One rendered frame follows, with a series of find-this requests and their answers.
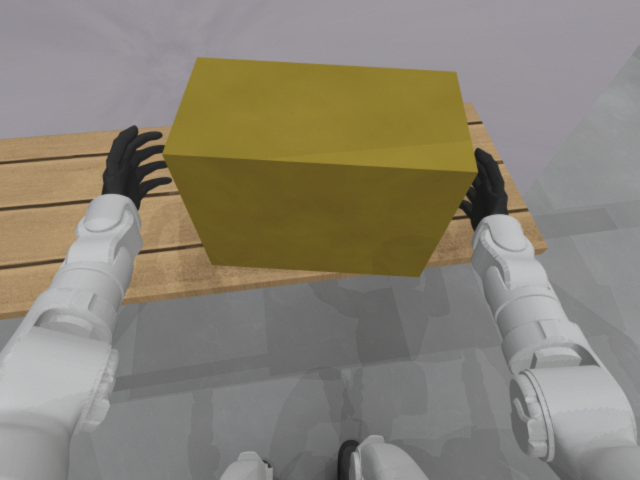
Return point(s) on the robot right hand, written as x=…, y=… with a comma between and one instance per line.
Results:
x=488, y=196

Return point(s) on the carton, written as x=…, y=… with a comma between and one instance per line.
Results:
x=319, y=167

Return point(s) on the right robot shin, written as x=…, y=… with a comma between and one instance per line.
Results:
x=369, y=439

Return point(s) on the robot right upper arm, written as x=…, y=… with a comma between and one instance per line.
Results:
x=574, y=419

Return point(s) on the robot left forearm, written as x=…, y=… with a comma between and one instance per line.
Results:
x=87, y=290

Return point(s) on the robot right forearm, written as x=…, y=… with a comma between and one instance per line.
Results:
x=535, y=329

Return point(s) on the robot left upper arm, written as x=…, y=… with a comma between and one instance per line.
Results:
x=56, y=386

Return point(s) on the table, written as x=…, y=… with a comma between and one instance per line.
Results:
x=47, y=183

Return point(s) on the robot left hand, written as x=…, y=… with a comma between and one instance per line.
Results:
x=122, y=175

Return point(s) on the left robot shin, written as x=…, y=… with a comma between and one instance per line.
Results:
x=249, y=455

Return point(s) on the robot shin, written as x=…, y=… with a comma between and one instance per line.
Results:
x=249, y=455
x=369, y=439

